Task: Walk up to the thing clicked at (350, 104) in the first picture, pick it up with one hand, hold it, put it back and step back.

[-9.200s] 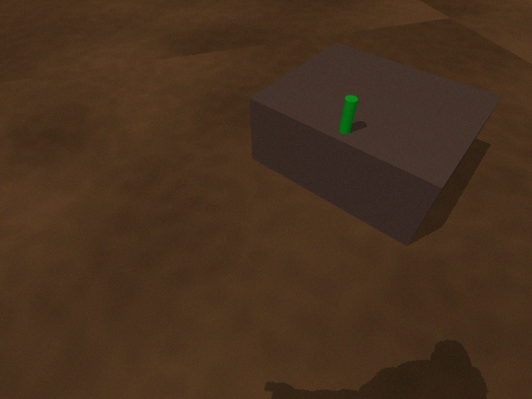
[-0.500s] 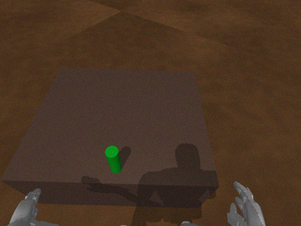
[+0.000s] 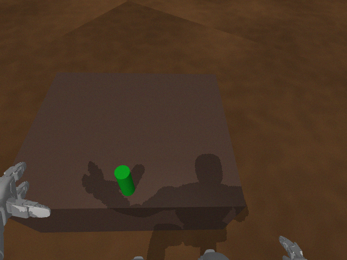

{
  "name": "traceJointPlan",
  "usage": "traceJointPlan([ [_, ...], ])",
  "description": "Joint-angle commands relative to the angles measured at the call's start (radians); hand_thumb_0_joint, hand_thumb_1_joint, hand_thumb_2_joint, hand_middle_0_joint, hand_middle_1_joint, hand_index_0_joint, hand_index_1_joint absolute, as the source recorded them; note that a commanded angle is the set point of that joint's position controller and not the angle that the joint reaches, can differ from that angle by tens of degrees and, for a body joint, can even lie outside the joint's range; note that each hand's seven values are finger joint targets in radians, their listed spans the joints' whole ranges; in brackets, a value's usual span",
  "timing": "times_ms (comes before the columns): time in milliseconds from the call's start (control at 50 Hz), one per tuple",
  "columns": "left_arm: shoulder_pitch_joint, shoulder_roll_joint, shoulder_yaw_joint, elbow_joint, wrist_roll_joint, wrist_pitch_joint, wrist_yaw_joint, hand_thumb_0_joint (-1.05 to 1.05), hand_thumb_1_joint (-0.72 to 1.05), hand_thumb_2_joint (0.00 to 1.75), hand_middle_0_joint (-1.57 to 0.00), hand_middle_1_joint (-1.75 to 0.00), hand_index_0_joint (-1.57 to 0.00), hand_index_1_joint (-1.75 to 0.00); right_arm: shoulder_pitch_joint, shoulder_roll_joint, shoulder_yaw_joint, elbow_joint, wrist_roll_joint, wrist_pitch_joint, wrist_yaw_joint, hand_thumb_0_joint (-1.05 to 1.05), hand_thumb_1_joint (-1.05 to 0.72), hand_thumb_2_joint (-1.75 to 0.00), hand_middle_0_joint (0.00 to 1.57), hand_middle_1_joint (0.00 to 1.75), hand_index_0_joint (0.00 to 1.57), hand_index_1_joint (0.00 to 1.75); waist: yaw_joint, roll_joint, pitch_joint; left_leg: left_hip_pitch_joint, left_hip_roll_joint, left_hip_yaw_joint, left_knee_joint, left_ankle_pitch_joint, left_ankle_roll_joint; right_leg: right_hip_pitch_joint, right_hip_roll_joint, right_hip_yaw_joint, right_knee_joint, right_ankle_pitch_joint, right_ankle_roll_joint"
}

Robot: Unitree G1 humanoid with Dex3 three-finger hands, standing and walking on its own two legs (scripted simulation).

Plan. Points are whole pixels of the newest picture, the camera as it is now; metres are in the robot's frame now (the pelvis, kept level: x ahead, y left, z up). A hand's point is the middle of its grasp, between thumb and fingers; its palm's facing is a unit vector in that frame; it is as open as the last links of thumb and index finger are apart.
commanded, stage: go down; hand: left
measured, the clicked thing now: (125, 181) +0.42 +0.16 -0.25
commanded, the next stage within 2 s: none
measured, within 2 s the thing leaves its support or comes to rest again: neither
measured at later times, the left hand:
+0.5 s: hand (28, 170) +0.34 +0.34 +0.01, palm faces +0.15 -0.98 -0.14, open 17.1 cm
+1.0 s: hand (24, 159) +0.36 +0.35 +0.02, palm faces +0.14 -0.98 -0.12, open 17.1 cm
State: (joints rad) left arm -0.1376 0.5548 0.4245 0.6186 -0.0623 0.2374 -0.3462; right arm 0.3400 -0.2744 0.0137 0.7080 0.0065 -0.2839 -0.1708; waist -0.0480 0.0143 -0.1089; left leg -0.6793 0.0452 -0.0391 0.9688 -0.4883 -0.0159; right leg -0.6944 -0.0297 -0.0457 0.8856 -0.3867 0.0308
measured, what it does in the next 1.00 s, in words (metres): stands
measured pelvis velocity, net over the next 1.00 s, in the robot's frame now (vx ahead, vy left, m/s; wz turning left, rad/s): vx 0.00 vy -0.01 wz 0.00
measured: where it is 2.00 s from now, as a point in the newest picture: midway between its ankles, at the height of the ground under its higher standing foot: outside the picture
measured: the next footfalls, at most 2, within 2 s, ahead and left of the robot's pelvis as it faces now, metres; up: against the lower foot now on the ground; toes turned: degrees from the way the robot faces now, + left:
none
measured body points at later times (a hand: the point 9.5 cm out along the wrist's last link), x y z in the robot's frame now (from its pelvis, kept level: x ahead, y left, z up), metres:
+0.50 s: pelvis -0.01 -0.01 +0.00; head +0.07 +0.01 +0.44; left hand +0.32 +0.39 +0.02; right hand +0.06 -0.29 -0.10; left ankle -0.01 +0.12 -0.69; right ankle +0.03 -0.14 -0.69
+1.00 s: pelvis +0.00 -0.01 -0.01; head +0.09 +0.02 +0.43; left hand +0.35 +0.40 +0.04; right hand +0.07 -0.29 -0.10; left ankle -0.01 +0.12 -0.69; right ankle +0.03 -0.14 -0.69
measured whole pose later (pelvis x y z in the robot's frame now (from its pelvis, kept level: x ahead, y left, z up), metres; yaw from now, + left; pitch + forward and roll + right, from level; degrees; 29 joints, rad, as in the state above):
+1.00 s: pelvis +0.00 -0.01 -0.01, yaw +0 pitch +15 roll -3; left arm -0.47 0.74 0.56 1.04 -0.07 -0.11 -0.52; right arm 0.34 -0.29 0.04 0.72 -0.02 -0.20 -0.17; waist -0.07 -0.01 -0.08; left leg -0.78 0.05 -0.05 0.99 -0.48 -0.03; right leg -0.80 -0.02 -0.05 0.91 -0.38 0.02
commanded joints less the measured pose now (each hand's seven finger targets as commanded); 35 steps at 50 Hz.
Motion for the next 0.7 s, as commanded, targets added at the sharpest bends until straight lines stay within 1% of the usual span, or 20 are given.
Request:
traceJointPlan([
  [0, -0.316, 0.366, 0.109, -0.176, -0.013, -0.152, -0.016, 0.0, -0.49, 0.07, -0.06, -0.01, -0.04, -0.03, 0.021, -0.171, -0.064, -0.096, -0.001, -0.044, -0.011, 0.0, -0.89, -0.9, 0.2, 0.3, 0.2, 0.3, 0.016, 0.131, -0.259, 0.138, -0.031, 0.005, -0.159, 0.353, 0.01, 0.15, 0.037, -0.009, -0.085, 0.217, -0.046],
  [20, -0.337, 0.399, 0.129, -0.167, -0.01, -0.171, -0.017, 0.0, -0.49, 0.07, -0.06, -0.01, -0.03, -0.03, 0.031, -0.173, -0.064, -0.082, -0.003, -0.041, -0.013, 0.0, -0.89, -0.9, 0.2, 0.3, 0.2, 0.3, 0.011, 0.139, -0.243, 0.147, -0.03, 0.007, -0.159, 0.358, 0.01, 0.139, 0.036, -0.007, -0.086, 0.22, -0.048],
  [60, -0.353, 0.377, 0.123, -0.096, -0.015, -0.196, -0.031, 0.0, -0.47, 0.07, -0.06, -0.01, -0.03, -0.03, 0.042, -0.173, -0.061, -0.068, -0.006, -0.035, -0.014, 0.0, -0.89, -0.9, 0.2, 0.3, 0.2, 0.3, 0.0, 0.128, -0.236, 0.142, -0.029, 0.004, -0.162, 0.341, 0.011, 0.134, 0.037, -0.007, -0.088, 0.208, -0.049],
  [80, -0.393, 0.415, 0.147, -0.117, -0.015, -0.214, -0.033, 0.0, -0.46, 0.07, -0.06, -0.01, -0.04, -0.03, 0.044, -0.175, -0.062, -0.07, -0.009, -0.033, -0.012, 0.0, -0.89, -0.9, 0.2, 0.3, 0.2, 0.3, 0.01, 0.134, -0.23, 0.126, -0.03, 0.003, -0.162, 0.33, 0.011, 0.13, 0.035, -0.007, -0.086, 0.203, -0.05],
  [140, -0.393, 0.389, 0.125, 0.031, -0.016, -0.236, -0.067, 0.0, -0.44, 0.07, -0.06, -0.02, -0.04, -0.03, 0.064, -0.182, -0.06, -0.052, -0.015, -0.016, -0.01, 0.0, -0.89, -0.9, 0.2, 0.3, 0.2, 0.3, 0.0, 0.145, -0.226, 0.134, -0.026, 0.0, -0.162, 0.343, 0.009, 0.11, 0.036, -0.011, -0.087, 0.201, -0.054],
  [220, -0.442, 0.441, 0.147, 0.078, -0.012, -0.267, -0.095, 0.0, -0.46, 0.06, -0.06, -0.02, -0.04, -0.03, 0.057, -0.188, -0.056, -0.079, -0.018, -0.004, -0.008, 0.0, -0.88, -0.9, 0.2, 0.3, 0.2, 0.3, 0.011, 0.133, -0.235, 0.102, -0.031, 0.008, -0.163, 0.304, 0.014, 0.132, 0.033, -0.009, -0.095, 0.186, -0.053],
  [240, -0.431, 0.443, 0.152, 0.109, -0.013, -0.274, -0.098, 0.0, -0.45, 0.05, -0.06, -0.02, -0.05, -0.03, 0.055, -0.187, -0.054, -0.08, -0.018, -0.002, -0.007, 0.0, -0.89, -0.9, 0.2, 0.3, 0.2, 0.3, 0.017, 0.113, -0.236, 0.085, -0.032, 0.01, -0.164, 0.282, 0.017, 0.135, 0.034, -0.007, -0.099, 0.171, -0.053],
  [260, -0.445, 0.425, 0.144, 0.133, -0.02, -0.283, -0.104, 0.0, -0.45, 0.05, -0.06, -0.01, -0.04, -0.02, 0.06, -0.186, -0.053, -0.083, -0.017, 0.0, -0.005, 0.0, -0.89, -0.9, 0.2, 0.3, 0.2, 0.3, 0.007, 0.087, -0.237, 0.068, -0.033, 0.011, -0.159, 0.278, 0.02, 0.145, 0.032, -0.006, -0.098, 0.171, -0.05],
  [300, -0.449, 0.443, 0.157, 0.16, -0.025, -0.299, -0.111, 0.0, -0.46, 0.05, -0.06, -0.02, -0.05, -0.03, 0.066, -0.192, -0.053, -0.08, -0.015, 0.006, -0.005, 0.0, -0.89, -0.9, 0.2, 0.3, 0.2, 0.3, 0.008, 0.087, -0.237, 0.062, -0.032, 0.013, -0.16, 0.269, 0.02, 0.132, 0.035, -0.005, -0.092, 0.165, -0.05],
  [320, -0.473, 0.446, 0.151, 0.157, -0.025, -0.311, -0.118, 0.0, -0.45, 0.05, -0.06, -0.02, -0.05, -0.03, 0.075, -0.188, -0.051, -0.071, -0.017, 0.009, -0.004, 0.0, -0.89, -0.9, 0.2, 0.3, 0.2, 0.3, 0.008, 0.096, -0.246, 0.064, -0.033, 0.015, -0.152, 0.269, 0.02, 0.128, 0.035, -0.004, -0.093, 0.164, -0.05],
  [340, -0.485, 0.484, 0.178, 0.156, -0.025, -0.324, -0.116, 0.0, -0.46, 0.06, -0.06, -0.02, -0.04, -0.03, 0.075, -0.197, -0.052, -0.078, -0.016, 0.013, -0.004, 0.0, -0.89, -0.9, 0.2, 0.3, 0.2, 0.3, 0.01, 0.102, -0.257, 0.069, -0.031, 0.012, -0.153, 0.284, 0.017, 0.125, 0.036, -0.006, -0.085, 0.174, -0.052],
  [380, -0.506, 0.505, 0.183, 0.163, -0.022, -0.344, -0.117, 0.0, -0.46, 0.05, -0.06, -0.02, -0.05, -0.03, 0.079, -0.196, -0.052, -0.08, -0.018, 0.017, -0.003, 0.0, -0.89, -0.9, 0.2, 0.3, 0.2, 0.3, 0.012, 0.102, -0.264, 0.058, -0.034, 0.017, -0.147, 0.272, 0.018, 0.127, 0.034, -0.003, -0.083, 0.167, -0.051],
  [440, -0.539, 0.507, 0.192, 0.178, -0.028, -0.368, -0.125, 0.0, -0.43, 0.05, -0.06, -0.01, -0.04, -0.02, 0.089, -0.198, -0.049, -0.069, -0.018, 0.027, -0.006, 0.0, -0.89, -0.9, 0.2, 0.3, 0.2, 0.3, 0.002, 0.107, -0.295, 0.073, -0.034, 0.018, -0.137, 0.295, 0.018, 0.127, 0.032, 0.002, -0.078, 0.187, -0.051],
  [460, -0.56, 0.518, 0.19, 0.156, -0.03, -0.376, -0.132, 0.0, -0.42, 0.06, -0.05, -0.01, -0.04, -0.02, 0.092, -0.2, -0.049, -0.063, -0.019, 0.028, -0.006, 0.0, -0.89, -0.9, 0.2, 0.3, 0.2, 0.3, 0.006, 0.134, -0.304, 0.093, -0.032, 0.014, -0.139, 0.305, 0.014, 0.12, 0.033, 0.001, -0.073, 0.19, -0.053],
  [480, -0.567, 0.546, 0.209, 0.168, -0.026, -0.379, -0.13, 0.0, -0.41, 0.05, -0.06, -0.01, -0.04, -0.02, 0.094, -0.206, -0.051, -0.066, -0.02, 0.03, -0.008, 0.0, -0.89, -0.9, 0.2, 0.3, 0.2, 0.3, 0.006, 0.133, -0.319, 0.097, -0.032, 0.015, -0.13, 0.332, 0.016, 0.123, 0.032, 0.002, -0.071, 0.21, -0.052],
  [500, -0.58, 0.546, 0.2, 0.161, -0.026, -0.381, -0.133, 0.0, -0.4, 0.06, -0.05, -0.01, -0.04, -0.02, 0.096, -0.203, -0.049, -0.062, -0.02, 0.033, -0.009, 0.0, -0.89, -0.9, 0.2, 0.3, 0.2, 0.3, 0.002, 0.139, -0.312, 0.098, -0.034, 0.018, -0.131, 0.315, 0.018, 0.121, 0.03, 0.007, -0.079, 0.202, -0.052],
  [520, -0.574, 0.561, 0.213, 0.17, -0.024, -0.383, -0.131, 0.0, -0.4, 0.05, -0.06, -0.01, -0.04, -0.02, 0.093, -0.206, -0.05, -0.069, -0.019, 0.035, -0.011, 0.0, -0.89, -0.9, 0.2, 0.3, 0.2, 0.3, 0.003, 0.125, -0.321, 0.097, -0.033, 0.019, -0.131, 0.319, 0.018, 0.133, 0.031, 0.006, -0.078, 0.207, -0.052],
  [580, -0.568, 0.532, 0.194, 0.222, -0.022, -0.382, -0.143, 0.0, -0.4, 0.06, -0.06, -0.01, -0.04, -0.02, 0.101, -0.202, -0.046, -0.055, -0.023, 0.044, -0.014, 0.0, -0.89, -0.9, 0.2, 0.3, 0.2, 0.3, -0.008, 0.112, -0.312, 0.092, -0.033, 0.017, -0.123, 0.329, 0.021, 0.12, 0.032, 0.004, -0.082, 0.214, -0.05],
  [660, -0.569, 0.541, 0.191, 0.232, -0.026, -0.385, -0.155, 0.0, -0.42, 0.05, -0.06, -0.02, -0.04, -0.03, 0.103, -0.202, -0.043, -0.051, -0.021, 0.053, -0.013, 0.0, -0.89, -0.9, 0.2, 0.3, 0.2, 0.3, -0.001, 0.132, -0.296, 0.08, -0.033, 0.019, -0.127, 0.317, 0.018, 0.101, 0.033, 0.0, -0.081, 0.203, -0.052],
  [680, -0.562, 0.557, 0.205, 0.236, -0.026, -0.386, -0.154, 0.0, -0.44, 0.04, -0.07, -0.02, -0.05, -0.02, 0.092, -0.206, -0.043, -0.068, -0.021, 0.055, -0.016, 0.0, -0.89, -0.9, 0.2, 0.3, 0.2, 0.3, 0.001, 0.121, -0.296, 0.071, -0.036, 0.022, -0.126, 0.308, 0.021, 0.116, 0.03, 0.003, -0.087, 0.203, -0.05],
])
